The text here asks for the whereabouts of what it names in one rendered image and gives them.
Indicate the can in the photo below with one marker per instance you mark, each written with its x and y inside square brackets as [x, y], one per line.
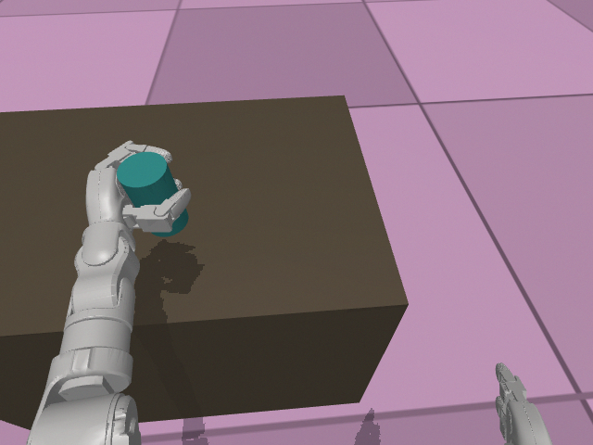
[147, 180]

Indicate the left robot hand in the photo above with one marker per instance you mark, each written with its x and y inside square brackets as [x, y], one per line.
[107, 201]

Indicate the right robot hand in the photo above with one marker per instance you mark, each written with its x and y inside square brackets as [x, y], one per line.
[520, 421]

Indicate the left robot arm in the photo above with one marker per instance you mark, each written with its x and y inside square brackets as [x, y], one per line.
[81, 404]

